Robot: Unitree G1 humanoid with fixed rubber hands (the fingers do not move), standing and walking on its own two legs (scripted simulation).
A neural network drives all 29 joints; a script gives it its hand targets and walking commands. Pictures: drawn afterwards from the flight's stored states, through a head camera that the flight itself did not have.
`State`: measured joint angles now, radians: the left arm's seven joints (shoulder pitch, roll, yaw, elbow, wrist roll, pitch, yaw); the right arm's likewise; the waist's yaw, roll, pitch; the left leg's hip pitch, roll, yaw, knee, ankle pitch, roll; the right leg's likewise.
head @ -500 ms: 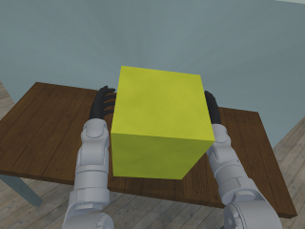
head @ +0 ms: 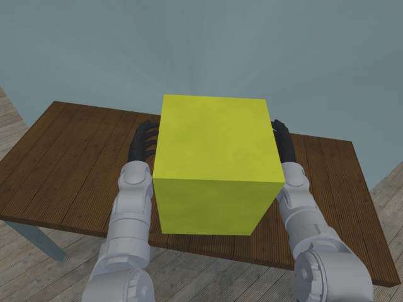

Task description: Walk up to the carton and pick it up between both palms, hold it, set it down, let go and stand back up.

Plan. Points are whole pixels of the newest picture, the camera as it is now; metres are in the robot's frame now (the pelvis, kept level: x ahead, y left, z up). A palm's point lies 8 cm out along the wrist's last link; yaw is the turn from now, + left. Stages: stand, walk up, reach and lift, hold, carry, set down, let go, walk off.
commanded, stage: set down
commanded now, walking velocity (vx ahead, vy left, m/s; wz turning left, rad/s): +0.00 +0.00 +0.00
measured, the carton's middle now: (210, 170) +0.38 +0.01 +0.04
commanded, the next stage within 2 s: none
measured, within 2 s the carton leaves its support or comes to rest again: rests again in 1.96 s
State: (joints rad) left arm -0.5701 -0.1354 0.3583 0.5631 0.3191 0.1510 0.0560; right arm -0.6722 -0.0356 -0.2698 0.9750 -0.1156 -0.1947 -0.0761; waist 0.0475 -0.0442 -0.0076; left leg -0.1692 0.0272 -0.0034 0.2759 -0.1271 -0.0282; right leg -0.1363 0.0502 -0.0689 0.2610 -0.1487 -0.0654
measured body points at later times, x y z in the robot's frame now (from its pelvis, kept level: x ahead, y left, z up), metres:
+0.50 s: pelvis +0.01 +0.00 +0.00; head +0.06 +0.00 +0.45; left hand +0.39 +0.16 +0.03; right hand +0.43 -0.14 +0.05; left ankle +0.01 +0.14 -0.75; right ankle -0.01 -0.07 -0.75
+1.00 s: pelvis +0.01 -0.01 -0.01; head +0.11 -0.02 +0.43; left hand +0.39 +0.15 -0.01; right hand +0.45 -0.15 +0.00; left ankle +0.01 +0.14 -0.75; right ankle -0.01 -0.07 -0.75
